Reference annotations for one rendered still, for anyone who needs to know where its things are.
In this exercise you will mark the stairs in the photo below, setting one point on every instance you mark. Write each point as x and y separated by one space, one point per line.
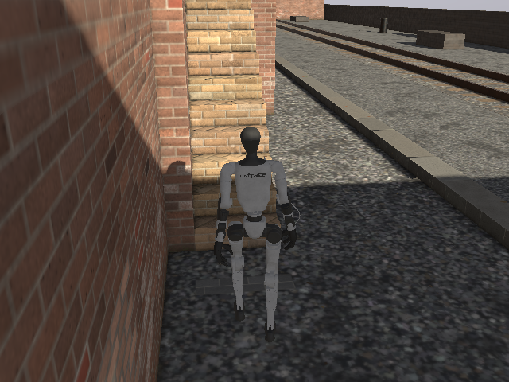
225 96

